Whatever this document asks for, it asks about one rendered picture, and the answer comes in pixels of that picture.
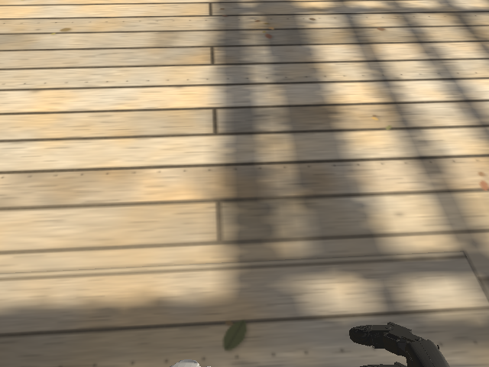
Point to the robot right hand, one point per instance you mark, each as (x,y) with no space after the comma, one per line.
(400,341)

